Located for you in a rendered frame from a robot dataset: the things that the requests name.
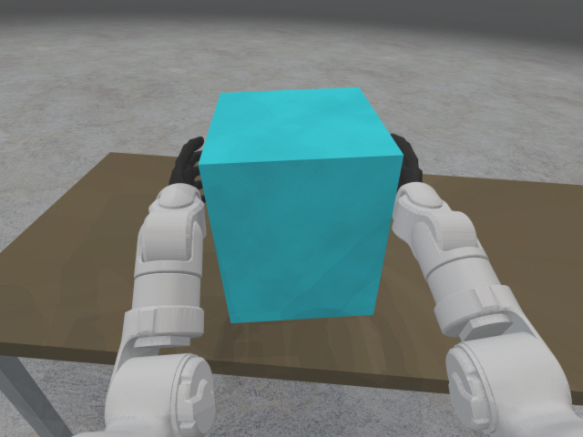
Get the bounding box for right robot upper arm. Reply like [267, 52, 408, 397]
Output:
[445, 331, 583, 437]

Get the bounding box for right robot forearm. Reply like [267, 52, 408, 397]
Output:
[392, 182, 572, 408]

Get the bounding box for carton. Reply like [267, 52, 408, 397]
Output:
[199, 87, 404, 323]

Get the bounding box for right robot hand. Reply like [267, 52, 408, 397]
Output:
[391, 133, 423, 194]

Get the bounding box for left robot hand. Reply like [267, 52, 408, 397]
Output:
[169, 137, 206, 203]

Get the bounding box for table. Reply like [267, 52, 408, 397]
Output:
[0, 152, 583, 437]

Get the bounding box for left robot forearm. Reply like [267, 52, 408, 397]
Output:
[105, 183, 207, 425]

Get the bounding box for left robot upper arm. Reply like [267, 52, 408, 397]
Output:
[72, 353, 216, 437]

